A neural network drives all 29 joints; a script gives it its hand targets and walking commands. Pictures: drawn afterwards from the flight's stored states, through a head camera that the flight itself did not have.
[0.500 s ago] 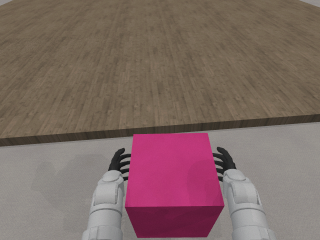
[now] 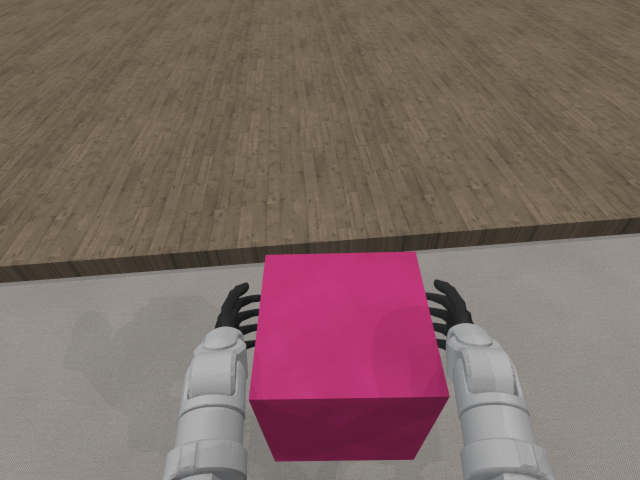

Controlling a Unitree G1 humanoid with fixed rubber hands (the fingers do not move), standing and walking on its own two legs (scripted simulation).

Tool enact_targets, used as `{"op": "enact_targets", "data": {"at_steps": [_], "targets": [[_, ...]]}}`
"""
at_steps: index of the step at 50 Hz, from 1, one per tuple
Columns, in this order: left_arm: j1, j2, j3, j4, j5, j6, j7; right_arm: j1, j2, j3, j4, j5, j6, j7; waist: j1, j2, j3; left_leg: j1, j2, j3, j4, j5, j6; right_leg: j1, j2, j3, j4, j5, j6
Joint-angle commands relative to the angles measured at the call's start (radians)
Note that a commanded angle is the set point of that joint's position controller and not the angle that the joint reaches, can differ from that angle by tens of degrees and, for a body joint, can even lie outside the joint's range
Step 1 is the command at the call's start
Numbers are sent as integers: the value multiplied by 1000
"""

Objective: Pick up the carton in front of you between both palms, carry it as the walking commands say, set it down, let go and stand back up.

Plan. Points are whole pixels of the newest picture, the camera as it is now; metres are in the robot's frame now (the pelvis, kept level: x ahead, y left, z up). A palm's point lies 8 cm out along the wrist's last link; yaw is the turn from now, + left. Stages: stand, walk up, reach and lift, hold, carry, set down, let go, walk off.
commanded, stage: reach and lift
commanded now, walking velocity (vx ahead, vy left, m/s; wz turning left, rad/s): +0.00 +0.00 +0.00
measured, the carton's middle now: (342, 361) +0.30 +0.00 -0.05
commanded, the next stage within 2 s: hold in 0.40 s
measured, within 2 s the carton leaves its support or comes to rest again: neither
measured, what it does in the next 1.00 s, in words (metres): stands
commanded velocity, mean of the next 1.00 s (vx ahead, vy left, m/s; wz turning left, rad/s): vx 0.00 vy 0.00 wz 0.00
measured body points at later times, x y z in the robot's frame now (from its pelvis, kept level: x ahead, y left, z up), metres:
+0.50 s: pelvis +0.01 +0.00 +0.00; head -0.03 +0.00 +0.45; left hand +0.31 +0.15 +0.04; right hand +0.31 -0.15 +0.04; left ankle +0.01 +0.13 -0.74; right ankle +0.02 -0.13 -0.74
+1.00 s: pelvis +0.00 +0.00 +0.00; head -0.05 +0.00 +0.45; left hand +0.30 +0.15 +0.05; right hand +0.30 -0.15 +0.05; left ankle +0.01 +0.13 -0.74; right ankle +0.02 -0.13 -0.74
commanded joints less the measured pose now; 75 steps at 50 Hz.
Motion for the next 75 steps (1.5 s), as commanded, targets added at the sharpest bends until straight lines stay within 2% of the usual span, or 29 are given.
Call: {"op": "enact_targets", "data": {"at_steps": [1, 10, 19, 25, 31, 43, 65, 75], "targets": [[-474, -949, -561, -7, -245, -12, -250, -483, 943, 557, -20, 245, -23, 239, 1, 1, -262, 68, -63, 82, -73, 170, -1, 98, 64, -80, -67, 172, 2], [-410, -937, -586, -69, -263, 11, -244, -422, 932, 583, -84, 264, 0, 234, 2, 2, -259, 106, -66, 75, -87, 250, -4, 131, 68, -72, -81, 250, 6], [-402, -928, -597, -104, -276, 32, -242, -410, 922, 593, -117, 273, 21, 231, 2, 1, -239, 112, -66, 73, -96, 246, -5, 140, 67, -70, -90, 248, 7], [-403, -926, -664, -200, -318, 71, -234, -413, 921, 658, -212, 312, 60, 225, 0, 0, -275, 153, -66, 67, -107, 298, -8, 179, 68, -68, -102, 304, 10], [-409, -886, -588, -132, -271, 108, -236, -418, 876, 583, -146, 270, 96, 228, 2, 3, -139, 102, -60, 79, -133, 123, 0, 126, 62, -77, -127, 121, 2], [-512, -918, -588, -108, -278, 95, -248, -519, 912, 581, -118, 271, 84, 239, 0, 0, -189, 97, -59, 85, -117, 77, 0, 121, 57, -84, -110, 78, 0], [-438, -906, -598, -151, -283, 101, -240, -446, 900, 589, -161, 278, 90, 232, 1, 2, -211, 132, -63, 77, -121, 202, -3, 161, 64, -76, -114, 206, 5], [-421, -901, -604, -168, -288, 103, -238, -428, 896, 596, -179, 282, 92, 230, 1, 1, -207, 133, -63, 75, -121, 211, -2, 161, 64, -73, -114, 214, 5]]}}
